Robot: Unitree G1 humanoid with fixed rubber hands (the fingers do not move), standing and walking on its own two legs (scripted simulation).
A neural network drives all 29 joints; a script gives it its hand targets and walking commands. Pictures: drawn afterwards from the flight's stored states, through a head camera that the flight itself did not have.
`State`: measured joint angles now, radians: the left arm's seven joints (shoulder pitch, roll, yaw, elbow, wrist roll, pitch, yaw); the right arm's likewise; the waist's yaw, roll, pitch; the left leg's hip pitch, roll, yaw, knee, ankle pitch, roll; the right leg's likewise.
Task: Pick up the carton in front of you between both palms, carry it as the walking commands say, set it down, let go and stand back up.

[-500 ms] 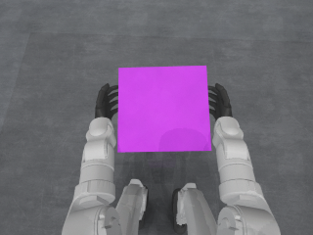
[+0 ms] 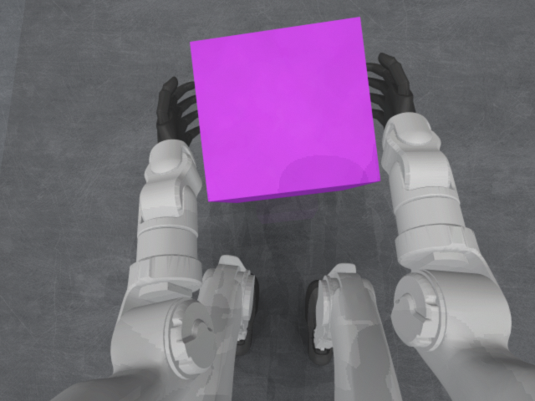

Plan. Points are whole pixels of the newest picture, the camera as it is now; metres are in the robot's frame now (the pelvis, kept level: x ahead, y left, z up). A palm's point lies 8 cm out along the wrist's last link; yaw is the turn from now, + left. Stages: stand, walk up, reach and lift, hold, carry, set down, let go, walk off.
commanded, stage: set down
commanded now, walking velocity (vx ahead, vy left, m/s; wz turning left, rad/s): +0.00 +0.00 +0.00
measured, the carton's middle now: (283, 132) +0.50 +0.02 -0.17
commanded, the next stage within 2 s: none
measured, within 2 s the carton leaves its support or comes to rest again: rests again in 1.06 s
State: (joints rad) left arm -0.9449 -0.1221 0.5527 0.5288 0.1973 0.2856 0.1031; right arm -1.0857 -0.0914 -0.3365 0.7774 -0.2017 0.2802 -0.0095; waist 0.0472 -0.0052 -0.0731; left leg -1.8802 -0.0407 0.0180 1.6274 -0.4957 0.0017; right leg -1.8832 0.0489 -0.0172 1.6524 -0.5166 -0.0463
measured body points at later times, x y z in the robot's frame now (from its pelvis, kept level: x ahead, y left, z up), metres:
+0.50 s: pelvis -0.02 -0.01 -0.10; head +0.35 -0.03 +0.16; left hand +0.50 +0.17 -0.25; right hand +0.57 -0.12 -0.25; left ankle +0.09 +0.11 -0.50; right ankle +0.08 -0.09 -0.50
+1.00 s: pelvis -0.01 +0.00 -0.16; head +0.36 -0.03 +0.09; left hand +0.52 +0.18 -0.32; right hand +0.59 -0.12 -0.33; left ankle +0.09 +0.12 -0.50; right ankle +0.08 -0.09 -0.50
